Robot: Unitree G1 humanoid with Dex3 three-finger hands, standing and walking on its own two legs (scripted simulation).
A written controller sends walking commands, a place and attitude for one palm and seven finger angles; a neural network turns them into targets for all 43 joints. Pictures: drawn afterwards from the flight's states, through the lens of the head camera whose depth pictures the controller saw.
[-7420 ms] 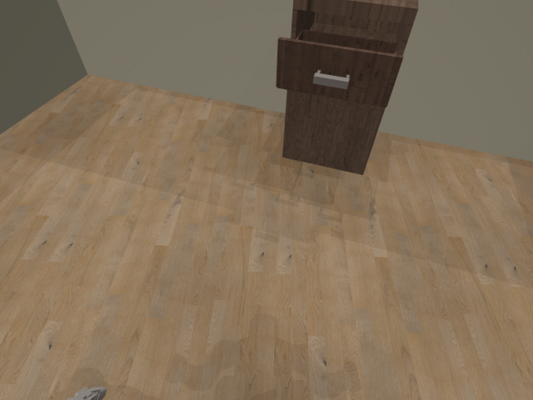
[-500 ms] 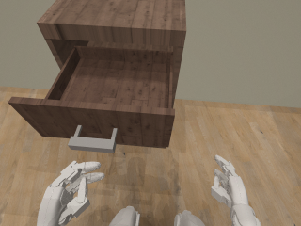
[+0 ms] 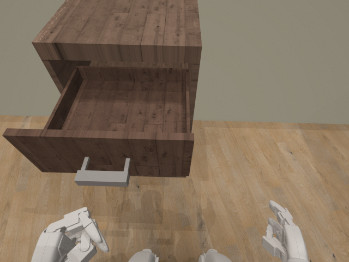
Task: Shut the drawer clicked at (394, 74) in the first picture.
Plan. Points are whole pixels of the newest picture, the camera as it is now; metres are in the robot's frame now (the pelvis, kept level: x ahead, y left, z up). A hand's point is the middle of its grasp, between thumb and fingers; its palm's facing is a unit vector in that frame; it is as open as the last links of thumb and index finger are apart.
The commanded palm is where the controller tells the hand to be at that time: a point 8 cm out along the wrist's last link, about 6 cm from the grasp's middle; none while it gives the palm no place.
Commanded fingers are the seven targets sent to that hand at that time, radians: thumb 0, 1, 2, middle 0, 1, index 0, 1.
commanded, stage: raise the hand and make a fist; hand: left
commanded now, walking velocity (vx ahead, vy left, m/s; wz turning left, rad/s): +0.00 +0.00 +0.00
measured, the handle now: (105, 169) +0.32 +0.20 +0.00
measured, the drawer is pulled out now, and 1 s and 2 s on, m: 0.28 0.28 0.28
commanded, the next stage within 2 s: bring the fist close to the handle in 0.82 s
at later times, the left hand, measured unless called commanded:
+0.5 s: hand (86, 250) +0.14 +0.15 +0.10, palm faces +0.05 -1.00 -0.01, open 3.2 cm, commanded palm +0.09 +0.20 +0.10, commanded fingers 0.00 0.90 0.90 -1.40 -1.60 -1.40 -1.60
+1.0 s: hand (86, 253) +0.14 +0.15 +0.09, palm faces +0.06 -1.00 -0.02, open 3.3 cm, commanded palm +0.10 +0.21 +0.09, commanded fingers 0.00 0.90 0.90 -1.40 -1.60 -1.40 -1.60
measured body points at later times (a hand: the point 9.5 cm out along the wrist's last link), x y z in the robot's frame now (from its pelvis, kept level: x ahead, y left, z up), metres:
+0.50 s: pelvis +0.01 +0.02 +0.01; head +0.05 +0.01 +0.46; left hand +0.13 +0.20 +0.10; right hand +0.22 -0.20 -0.05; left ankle +0.00 +0.11 -0.66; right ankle +0.03 -0.08 -0.66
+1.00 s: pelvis +0.01 +0.02 +0.00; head +0.05 +0.01 +0.45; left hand +0.13 +0.21 +0.10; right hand +0.22 -0.20 -0.05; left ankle +0.00 +0.11 -0.66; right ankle +0.03 -0.08 -0.66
